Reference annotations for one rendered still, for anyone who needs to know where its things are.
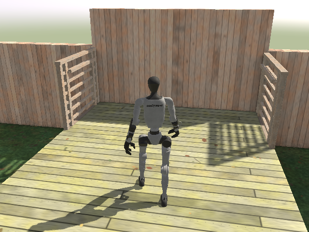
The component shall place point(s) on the robot left hand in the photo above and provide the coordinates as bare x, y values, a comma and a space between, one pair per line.
126, 147

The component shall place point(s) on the robot left forearm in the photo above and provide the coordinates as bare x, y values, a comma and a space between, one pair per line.
130, 132

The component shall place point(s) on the left robot foot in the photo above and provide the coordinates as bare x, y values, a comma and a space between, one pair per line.
141, 182

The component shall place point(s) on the robot left thigh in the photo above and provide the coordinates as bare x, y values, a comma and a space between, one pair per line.
143, 142

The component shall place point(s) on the right robot upper arm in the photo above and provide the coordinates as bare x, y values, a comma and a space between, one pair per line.
171, 109

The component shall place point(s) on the left robot upper arm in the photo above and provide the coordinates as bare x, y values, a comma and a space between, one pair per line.
136, 111

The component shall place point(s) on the robot right hand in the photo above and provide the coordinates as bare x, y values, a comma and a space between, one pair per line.
172, 131

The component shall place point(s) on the robot right forearm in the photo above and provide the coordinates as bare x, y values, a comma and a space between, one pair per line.
175, 125

